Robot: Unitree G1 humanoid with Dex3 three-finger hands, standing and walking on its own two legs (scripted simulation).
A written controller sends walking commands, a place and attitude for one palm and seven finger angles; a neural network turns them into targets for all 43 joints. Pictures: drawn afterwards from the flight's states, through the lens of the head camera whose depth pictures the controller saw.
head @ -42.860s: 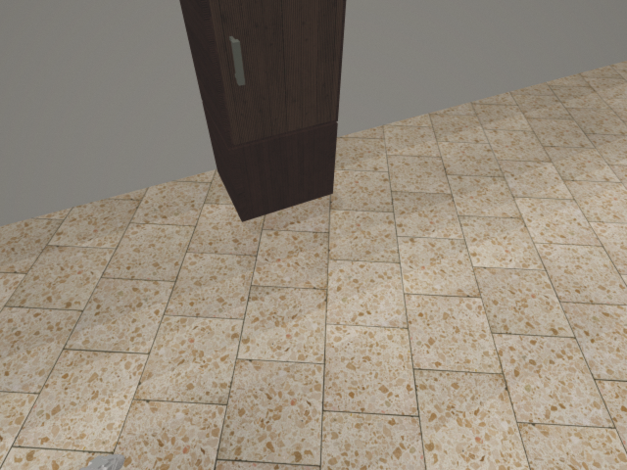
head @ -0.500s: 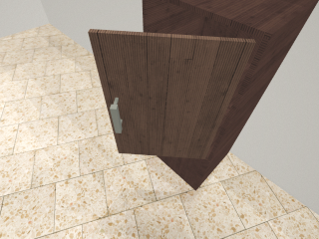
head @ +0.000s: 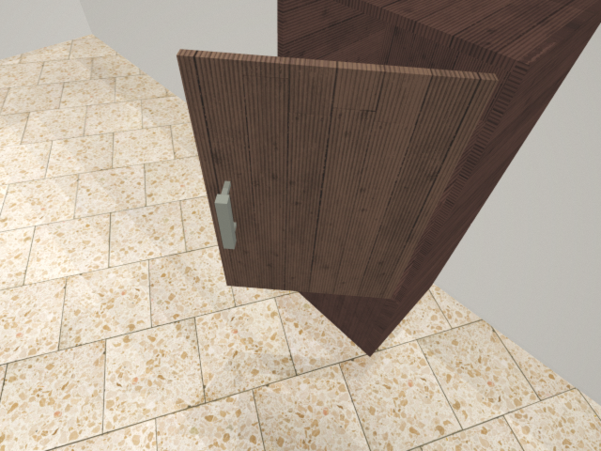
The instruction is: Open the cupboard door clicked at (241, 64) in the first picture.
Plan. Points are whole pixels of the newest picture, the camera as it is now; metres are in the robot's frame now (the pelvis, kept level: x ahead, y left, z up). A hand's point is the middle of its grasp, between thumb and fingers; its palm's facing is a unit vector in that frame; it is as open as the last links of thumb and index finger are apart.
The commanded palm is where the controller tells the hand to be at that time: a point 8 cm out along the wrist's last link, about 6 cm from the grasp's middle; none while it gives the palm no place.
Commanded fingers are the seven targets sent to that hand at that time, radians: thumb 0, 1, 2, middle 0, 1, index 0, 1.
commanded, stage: raise the hand with hooked fingers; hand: left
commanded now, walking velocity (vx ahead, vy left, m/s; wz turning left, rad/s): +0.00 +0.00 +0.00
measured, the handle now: (228, 215) +0.51 +0.17 -0.04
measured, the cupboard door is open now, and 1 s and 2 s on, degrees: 41 41 41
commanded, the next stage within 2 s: none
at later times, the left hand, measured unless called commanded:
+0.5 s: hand out of the picture +0.13 +0.20 -0.08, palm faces +0.06 -1.00 +0.00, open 8.6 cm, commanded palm +0.11 +0.26 -0.06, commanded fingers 0.00 0.39 0.68 -0.24 -0.63 -0.24 -0.63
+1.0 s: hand (130, 412) +0.17 +0.23 -0.05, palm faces +0.02 -1.00 -0.05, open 11.6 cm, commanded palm +0.14 +0.28 -0.04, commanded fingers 0.00 -0.20 0.43 -0.28 -1.00 -0.28 -1.00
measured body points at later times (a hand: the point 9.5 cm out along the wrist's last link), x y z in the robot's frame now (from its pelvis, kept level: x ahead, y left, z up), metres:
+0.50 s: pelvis -0.07 -0.03 -0.10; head -0.01 -0.02 +0.35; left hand +0.12 +0.25 -0.08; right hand +0.18 -0.27 -0.14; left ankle -0.05 +0.07 -0.74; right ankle -0.04 -0.10 -0.74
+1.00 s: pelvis -0.07 -0.02 -0.09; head +0.01 -0.01 +0.36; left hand +0.17 +0.29 -0.05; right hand +0.07 -0.27 -0.18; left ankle -0.05 +0.07 -0.74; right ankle -0.04 -0.10 -0.74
